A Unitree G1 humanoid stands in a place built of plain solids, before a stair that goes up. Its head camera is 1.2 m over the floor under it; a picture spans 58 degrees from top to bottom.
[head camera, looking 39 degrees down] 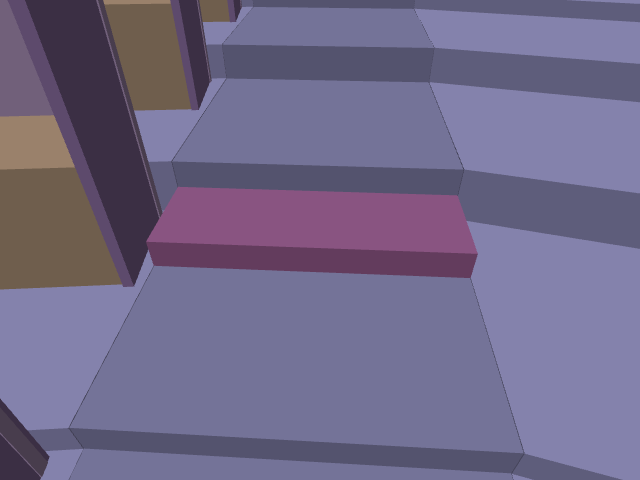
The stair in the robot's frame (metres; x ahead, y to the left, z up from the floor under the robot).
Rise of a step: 0.12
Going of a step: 0.49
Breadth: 1.16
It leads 3 degrees to the right of straight ahead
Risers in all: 3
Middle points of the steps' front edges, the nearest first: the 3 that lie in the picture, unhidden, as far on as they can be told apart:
0.53 0.07 0.11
1.15 0.04 0.23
1.52 0.02 0.35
